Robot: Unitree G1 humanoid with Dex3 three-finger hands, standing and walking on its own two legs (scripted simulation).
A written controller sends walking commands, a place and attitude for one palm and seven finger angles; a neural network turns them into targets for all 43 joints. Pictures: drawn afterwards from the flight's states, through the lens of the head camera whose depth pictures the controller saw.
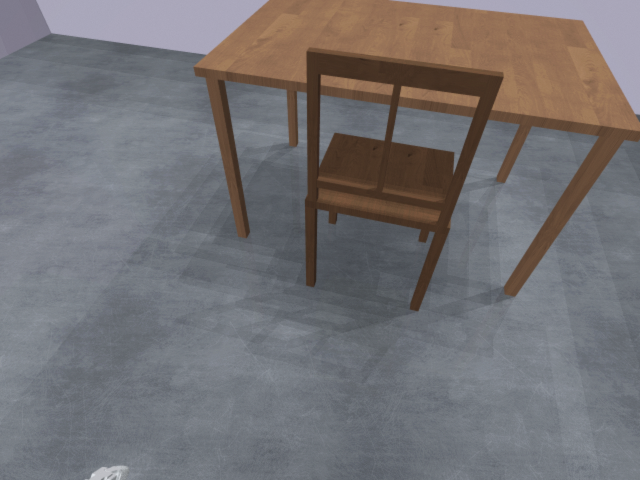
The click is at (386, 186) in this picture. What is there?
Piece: chair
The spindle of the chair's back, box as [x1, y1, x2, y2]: [376, 85, 400, 191]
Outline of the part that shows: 394,85 376,190 378,191 382,190 400,90 400,86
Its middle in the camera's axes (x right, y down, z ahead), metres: +0.17 -0.24 +0.98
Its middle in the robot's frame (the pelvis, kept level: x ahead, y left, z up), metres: +0.90 -0.13 -0.08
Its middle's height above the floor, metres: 0.69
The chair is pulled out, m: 0.00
